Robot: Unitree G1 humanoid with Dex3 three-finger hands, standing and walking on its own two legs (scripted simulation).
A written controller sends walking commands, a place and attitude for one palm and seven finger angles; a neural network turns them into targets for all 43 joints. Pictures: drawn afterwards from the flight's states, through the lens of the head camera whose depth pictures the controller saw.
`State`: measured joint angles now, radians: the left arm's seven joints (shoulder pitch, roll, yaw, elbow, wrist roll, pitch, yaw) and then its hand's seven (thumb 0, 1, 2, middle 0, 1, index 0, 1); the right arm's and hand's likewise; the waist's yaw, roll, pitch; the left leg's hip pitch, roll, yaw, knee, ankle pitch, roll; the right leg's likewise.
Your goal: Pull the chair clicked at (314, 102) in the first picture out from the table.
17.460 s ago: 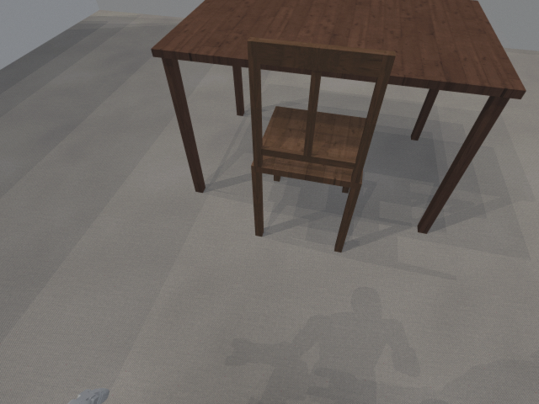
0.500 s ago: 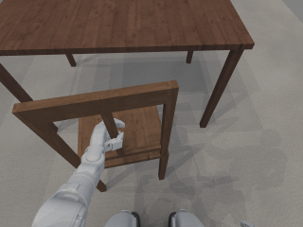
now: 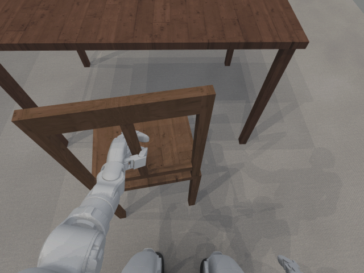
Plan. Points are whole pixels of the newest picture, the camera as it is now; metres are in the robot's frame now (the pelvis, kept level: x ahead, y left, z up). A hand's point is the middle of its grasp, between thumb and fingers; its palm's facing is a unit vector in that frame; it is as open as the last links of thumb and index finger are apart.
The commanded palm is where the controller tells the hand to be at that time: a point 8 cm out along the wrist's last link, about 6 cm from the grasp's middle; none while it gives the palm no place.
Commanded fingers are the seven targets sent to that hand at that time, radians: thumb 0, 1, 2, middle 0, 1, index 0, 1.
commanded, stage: step backward, pulling the chair out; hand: left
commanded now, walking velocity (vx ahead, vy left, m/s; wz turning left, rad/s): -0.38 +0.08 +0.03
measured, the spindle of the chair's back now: (136, 151) +0.41 +0.13 -0.08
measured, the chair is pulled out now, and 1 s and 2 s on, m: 0.21 0.39 0.55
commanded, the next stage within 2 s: stop walking, hand still on the chair in 1.52 s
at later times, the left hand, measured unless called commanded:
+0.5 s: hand (138, 185) +0.30 +0.11 -0.05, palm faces -0.07 -0.99 -0.14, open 5.5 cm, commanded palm +0.31 +0.17 -0.05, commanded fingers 0.00 0.90 0.90 -0.50 -1.45 -0.50 -1.45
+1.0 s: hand (130, 233) +0.20 +0.12 -0.05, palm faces -0.01 -0.98 -0.18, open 5.6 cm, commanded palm +0.20 +0.17 -0.05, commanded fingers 0.00 0.90 0.90 -0.50 -1.45 -0.50 -1.45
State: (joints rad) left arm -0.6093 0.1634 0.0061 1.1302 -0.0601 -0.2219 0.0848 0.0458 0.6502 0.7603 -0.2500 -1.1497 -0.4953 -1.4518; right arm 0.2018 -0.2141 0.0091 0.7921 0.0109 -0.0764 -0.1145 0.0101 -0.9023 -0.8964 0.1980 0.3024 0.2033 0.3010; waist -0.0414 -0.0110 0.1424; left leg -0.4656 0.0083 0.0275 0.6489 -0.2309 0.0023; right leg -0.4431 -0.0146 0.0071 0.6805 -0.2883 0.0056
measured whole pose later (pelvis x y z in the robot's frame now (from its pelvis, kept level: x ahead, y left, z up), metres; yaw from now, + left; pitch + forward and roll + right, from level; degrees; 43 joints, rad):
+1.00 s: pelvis -0.18 +0.00 +0.00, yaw +1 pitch +1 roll +0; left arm -0.62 0.17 0.04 1.13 -0.06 -0.21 0.07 0.05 0.62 0.79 -0.27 -1.15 -0.49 -1.45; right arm 0.21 -0.23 -0.01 0.79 0.03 -0.07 -0.12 0.01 -0.90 -0.90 0.20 0.30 0.20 0.30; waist -0.06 0.03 0.18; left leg -0.46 0.06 -0.01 0.67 -0.24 -0.05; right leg -0.50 0.00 -0.01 0.64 -0.16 -0.02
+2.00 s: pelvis -0.26 -0.02 +0.01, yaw +2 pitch -2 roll +1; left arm -0.21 0.10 -0.03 0.77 -0.04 -0.11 0.09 0.07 0.63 0.76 -0.24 -1.18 -0.50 -1.45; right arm 0.22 -0.24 0.03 0.73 0.01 -0.03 -0.12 0.01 -0.90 -0.90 0.20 0.30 0.20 0.30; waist -0.05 0.02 0.12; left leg -0.27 0.01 -0.01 0.56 -0.26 -0.01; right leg -0.37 -0.03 -0.03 0.55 -0.15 -0.01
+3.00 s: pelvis -0.21 +0.00 -0.01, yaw +2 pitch +7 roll +1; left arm 0.13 0.12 -0.09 0.28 -0.07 0.09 0.06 0.01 -0.24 0.35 -0.36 -1.21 -0.43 -1.27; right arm 0.24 -0.26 0.00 0.60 0.04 -0.11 -0.06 0.02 -0.90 -0.90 0.20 0.30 0.20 0.30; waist -0.04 0.04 -0.08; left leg -0.46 0.01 0.00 0.73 -0.40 -0.02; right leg -0.57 -0.04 -0.02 0.73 -0.30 0.01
